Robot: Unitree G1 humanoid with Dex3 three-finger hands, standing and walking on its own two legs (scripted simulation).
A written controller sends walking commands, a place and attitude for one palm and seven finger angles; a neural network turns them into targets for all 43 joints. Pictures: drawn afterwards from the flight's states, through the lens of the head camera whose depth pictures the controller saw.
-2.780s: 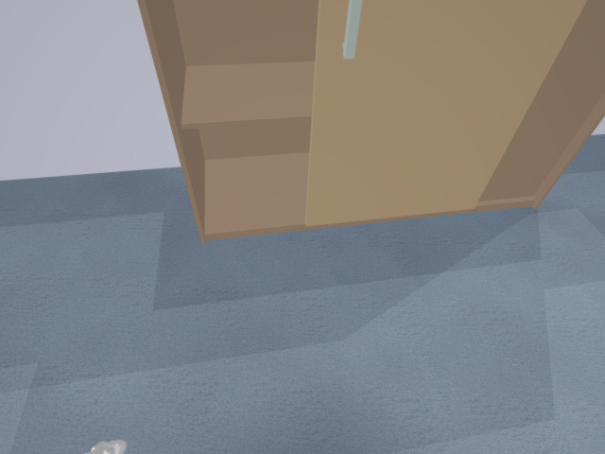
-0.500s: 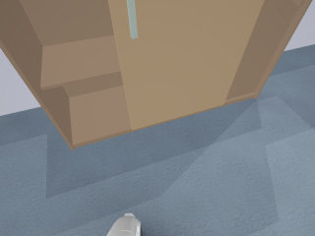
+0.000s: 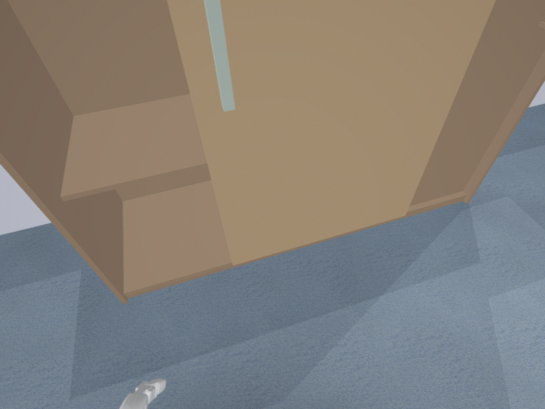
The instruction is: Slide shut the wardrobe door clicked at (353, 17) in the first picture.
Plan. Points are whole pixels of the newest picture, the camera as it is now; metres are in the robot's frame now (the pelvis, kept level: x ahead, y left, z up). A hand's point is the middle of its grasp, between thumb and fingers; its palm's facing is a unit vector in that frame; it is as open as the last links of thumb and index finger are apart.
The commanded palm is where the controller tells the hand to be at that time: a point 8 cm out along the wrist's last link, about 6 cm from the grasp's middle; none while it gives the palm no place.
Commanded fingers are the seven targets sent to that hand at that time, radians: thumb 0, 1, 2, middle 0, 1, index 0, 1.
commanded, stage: turn to face it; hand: right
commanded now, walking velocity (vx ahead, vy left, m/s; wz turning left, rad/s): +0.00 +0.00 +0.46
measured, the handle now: (217, 43) +0.76 +0.12 +0.19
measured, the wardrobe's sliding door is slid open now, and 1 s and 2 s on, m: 0.44 0.44 0.44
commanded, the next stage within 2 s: take the last steps up to it in 0.36 s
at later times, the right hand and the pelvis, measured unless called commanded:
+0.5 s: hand (369, 401) +0.17 -0.14 -0.14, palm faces -0.19 +0.95 -0.26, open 7.4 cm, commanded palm none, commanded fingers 0.00 -0.90 -0.90 0.20 0.30 0.20 0.30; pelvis +0.03 +0.03 +0.01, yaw +12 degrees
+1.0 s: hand (363, 386) +0.19 -0.14 -0.16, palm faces -0.29 +0.95 -0.15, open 7.4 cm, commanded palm none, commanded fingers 0.00 -0.90 -0.90 0.20 0.30 0.20 0.30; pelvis +0.11 +0.02 +0.02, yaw +18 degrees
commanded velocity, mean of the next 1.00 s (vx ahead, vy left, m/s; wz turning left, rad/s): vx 0.15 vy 0.01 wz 0.18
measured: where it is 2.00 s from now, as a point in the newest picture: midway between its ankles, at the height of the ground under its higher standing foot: outside the picture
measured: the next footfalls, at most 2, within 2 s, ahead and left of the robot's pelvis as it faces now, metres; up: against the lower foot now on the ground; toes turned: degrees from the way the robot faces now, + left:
left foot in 0.34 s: +0.06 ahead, +0.14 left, +0.00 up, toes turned +16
right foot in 0.70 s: +0.12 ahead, -0.09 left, +0.00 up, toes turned +8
